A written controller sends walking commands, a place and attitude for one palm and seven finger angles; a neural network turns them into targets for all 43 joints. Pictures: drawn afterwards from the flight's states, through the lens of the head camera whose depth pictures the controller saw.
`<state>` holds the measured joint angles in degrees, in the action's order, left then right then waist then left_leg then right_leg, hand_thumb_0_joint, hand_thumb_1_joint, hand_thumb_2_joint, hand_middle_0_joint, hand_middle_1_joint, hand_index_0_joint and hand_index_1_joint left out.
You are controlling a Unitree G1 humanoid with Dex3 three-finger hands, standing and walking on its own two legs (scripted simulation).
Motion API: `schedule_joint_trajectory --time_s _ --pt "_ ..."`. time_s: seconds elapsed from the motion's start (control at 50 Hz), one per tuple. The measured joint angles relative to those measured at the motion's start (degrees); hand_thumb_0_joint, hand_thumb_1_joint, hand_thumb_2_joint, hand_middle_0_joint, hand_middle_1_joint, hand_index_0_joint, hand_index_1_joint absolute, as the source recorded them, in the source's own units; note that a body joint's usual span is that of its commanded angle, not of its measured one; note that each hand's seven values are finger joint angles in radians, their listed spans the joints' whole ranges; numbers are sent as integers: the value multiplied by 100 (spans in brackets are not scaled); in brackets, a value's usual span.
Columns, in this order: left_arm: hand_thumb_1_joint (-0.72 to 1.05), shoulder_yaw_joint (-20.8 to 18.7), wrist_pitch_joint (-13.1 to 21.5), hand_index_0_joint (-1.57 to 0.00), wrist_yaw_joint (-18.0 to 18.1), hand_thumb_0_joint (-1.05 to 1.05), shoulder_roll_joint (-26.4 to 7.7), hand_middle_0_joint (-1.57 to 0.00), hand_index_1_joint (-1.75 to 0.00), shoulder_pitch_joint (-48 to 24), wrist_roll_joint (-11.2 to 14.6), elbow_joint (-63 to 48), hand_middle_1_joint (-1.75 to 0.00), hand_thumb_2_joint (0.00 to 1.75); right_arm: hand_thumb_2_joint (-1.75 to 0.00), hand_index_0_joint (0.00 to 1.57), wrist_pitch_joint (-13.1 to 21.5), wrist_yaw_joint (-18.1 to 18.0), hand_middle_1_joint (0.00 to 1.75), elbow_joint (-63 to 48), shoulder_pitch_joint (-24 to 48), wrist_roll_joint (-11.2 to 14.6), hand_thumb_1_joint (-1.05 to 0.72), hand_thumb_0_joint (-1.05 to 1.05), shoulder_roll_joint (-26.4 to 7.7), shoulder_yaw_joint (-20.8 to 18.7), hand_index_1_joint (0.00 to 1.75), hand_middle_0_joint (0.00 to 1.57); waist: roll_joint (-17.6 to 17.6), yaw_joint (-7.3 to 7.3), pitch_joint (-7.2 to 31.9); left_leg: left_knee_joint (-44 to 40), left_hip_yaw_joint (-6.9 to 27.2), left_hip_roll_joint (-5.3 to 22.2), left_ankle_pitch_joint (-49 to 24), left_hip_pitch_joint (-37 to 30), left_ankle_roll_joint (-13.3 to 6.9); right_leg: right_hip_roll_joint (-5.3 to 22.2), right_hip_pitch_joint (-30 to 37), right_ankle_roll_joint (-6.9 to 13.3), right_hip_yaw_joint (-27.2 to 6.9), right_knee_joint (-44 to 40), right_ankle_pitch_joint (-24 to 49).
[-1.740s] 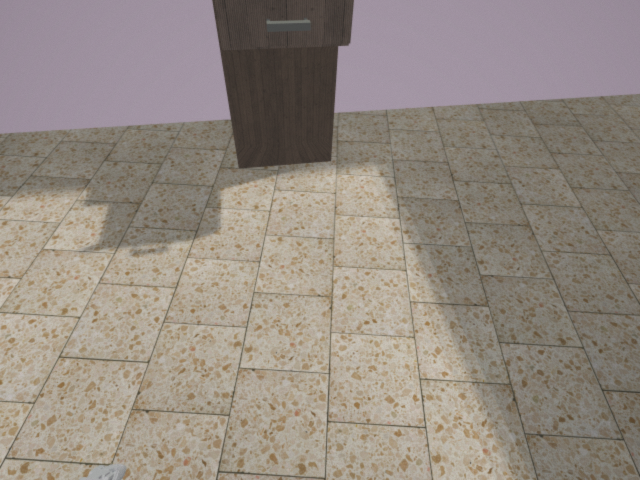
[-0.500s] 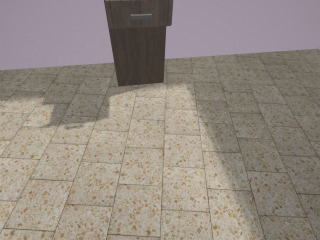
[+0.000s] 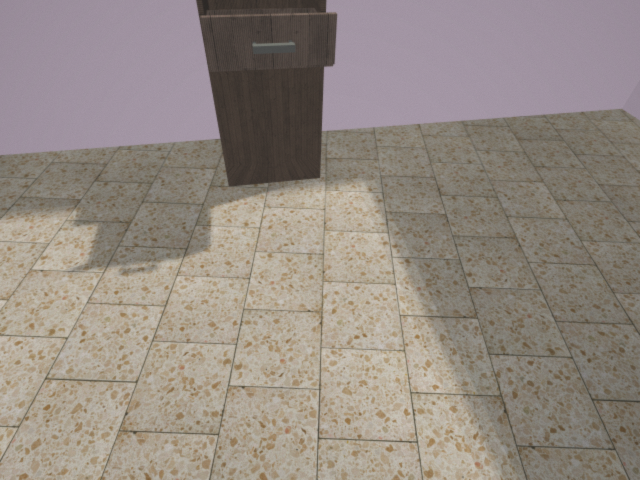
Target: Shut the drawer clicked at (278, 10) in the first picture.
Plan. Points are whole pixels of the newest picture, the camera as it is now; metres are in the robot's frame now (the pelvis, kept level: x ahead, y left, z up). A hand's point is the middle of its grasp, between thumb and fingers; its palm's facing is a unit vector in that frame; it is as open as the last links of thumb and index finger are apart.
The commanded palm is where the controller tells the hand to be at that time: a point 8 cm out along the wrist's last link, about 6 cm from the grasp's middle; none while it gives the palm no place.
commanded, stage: walk to a spot facing it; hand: left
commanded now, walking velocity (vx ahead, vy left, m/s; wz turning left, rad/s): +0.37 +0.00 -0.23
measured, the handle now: (273, 45) +1.35 +0.25 +0.02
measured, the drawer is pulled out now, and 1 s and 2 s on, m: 0.29 0.29 0.29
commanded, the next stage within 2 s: turn to face it in 1.70 s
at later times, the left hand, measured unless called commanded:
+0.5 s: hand out of the picture +0.08 +0.14 -0.17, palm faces -0.02 -0.99 -0.13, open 7.4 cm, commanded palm none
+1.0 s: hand (257, 282) +0.52 +0.17 -0.16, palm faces -0.18 -0.97 -0.17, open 7.4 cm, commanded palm none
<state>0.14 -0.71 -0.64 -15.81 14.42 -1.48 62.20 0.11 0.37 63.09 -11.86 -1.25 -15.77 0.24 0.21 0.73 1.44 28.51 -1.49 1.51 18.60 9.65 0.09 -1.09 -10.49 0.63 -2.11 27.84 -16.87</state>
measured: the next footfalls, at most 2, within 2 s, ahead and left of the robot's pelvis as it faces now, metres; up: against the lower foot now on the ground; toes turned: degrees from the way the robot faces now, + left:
left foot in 0.60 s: +0.40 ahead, +0.10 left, +0.00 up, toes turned +3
right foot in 1.12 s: +0.55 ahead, -0.16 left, +0.00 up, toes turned -20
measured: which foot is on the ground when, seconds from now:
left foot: down 0.00-0.24, up 0.26-0.58, down 0.60-1.00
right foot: down 0.00-0.60, up 0.62-1.00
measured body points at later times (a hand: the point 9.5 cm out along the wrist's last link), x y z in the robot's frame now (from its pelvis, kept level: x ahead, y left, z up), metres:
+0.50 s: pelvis +0.17 -0.01 +0.00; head +0.20 +0.00 +0.45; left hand +0.09 +0.19 -0.16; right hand +0.22 -0.25 -0.15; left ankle +0.30 +0.11 -0.69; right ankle +0.03 -0.10 -0.74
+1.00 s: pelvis +0.40 +0.01 +0.01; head +0.41 +0.01 +0.45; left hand +0.53 +0.22 -0.14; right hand +0.31 -0.20 -0.15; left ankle +0.36 +0.09 -0.74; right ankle +0.48 -0.15 -0.70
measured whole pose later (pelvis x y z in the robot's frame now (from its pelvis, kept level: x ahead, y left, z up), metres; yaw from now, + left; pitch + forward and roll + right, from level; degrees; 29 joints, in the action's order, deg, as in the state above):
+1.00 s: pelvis +0.40 +0.01 +0.01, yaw -11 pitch +0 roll +1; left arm -3.7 0.0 -1.5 -9.6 9.4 -2.3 56.8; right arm 4.4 -0.3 63.5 -22.2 -1.4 -8.6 -2.9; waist 0.9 -2.0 -1.2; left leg 19.6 -13.6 0.2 15.5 4.0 -2.7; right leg 6.9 -30.6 -0.4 4.0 43.2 -10.2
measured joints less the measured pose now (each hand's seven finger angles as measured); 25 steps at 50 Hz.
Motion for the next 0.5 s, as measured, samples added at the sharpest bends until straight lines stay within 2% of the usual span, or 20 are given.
schedule_joint_trajectory --time_s 0.12,0.18,0.22,0.24,0.26,0.3,0.34,0.4,0.44,0.5 --pt "90 -83 45 -20 -58 0 342 -20 -30 597 -8 55 -30 90 -90 20 142 -14 29 4 -582 17 -90 0 374 -49 30 20 88 -16 -11 493 -209 27 550 -43 13 -12 -236 98 -94 887 -583" --pt "90 -104 66 -20 -64 0 502 -20 -30 713 -3 102 -30 90 -90 20 238 -56 29 61 -834 16 -90 0 529 -94 30 20 70 -58 -135 482 -369 90 744 -273 65 69 -461 135 276 1328 -897" --pt "90 -131 140 -20 -83 1 597 -20 -30 680 -11 74 -30 90 -90 20 256 -76 30 123 -1015 20 -90 0 583 -106 30 20 -52 -118 -250 687 -348 205 926 -308 101 43 -413 195 535 1020 -619" --pt "90 -155 229 -20 -75 1 631 -20 -30 642 -24 52 -30 90 -90 20 234 -75 30 196 -1101 44 -90 0 615 -111 30 20 -127 -148 -285 1170 -317 301 923 -104 48 4 -354 222 648 1036 -613" --pt "90 -170 339 -20 -45 1 651 -20 -30 636 -7 14 -30 90 -90 20 184 -58 29 288 -1157 55 -90 0 655 -105 30 20 -139 -119 -298 1870 -270 318 924 182 -3 -7 -266 241 712 1030 -705" --pt "90 -181 497 -20 42 0 695 -20 -30 716 6 -55 -30 90 -90 20 76 -30 29 429 -1145 47 -91 1 710 -117 30 20 -95 11 -289 3173 -240 276 892 793 -48 -15 8 259 712 783 -803" --pt "90 -166 550 -20 117 0 758 -20 -30 860 -15 -55 -30 90 -90 20 24 -9 29 418 -988 24 -91 1 718 -163 30 20 -44 85 -279 3803 -325 298 644 1362 -26 -7 326 216 644 363 -712" --pt "90 -121 537 -20 165 0 867 -20 -30 1100 -45 99 -30 90 -90 20 15 41 29 172 -588 20 -91 1 690 -251 30 20 15 50 -265 3686 -455 406 160 2076 48 19 772 193 532 -268 -551" --pt "90 -88 509 -20 172 0 937 -20 -30 1223 -49 227 -30 90 -90 19 35 57 29 -45 -275 29 -91 1 663 -300 30 20 32 5 -283 3170 -512 475 -265 2393 58 28 1041 152 472 -626 -486" --pt "90 -75 481 -20 170 0 996 -20 -30 1320 -47 374 -30 90 -90 19 114 116 29 -334 162 69 -93 1 583 -341 30 20 44 6 -382 2147 -580 504 -765 2535 3 29 1430 57 405 -1001 -504"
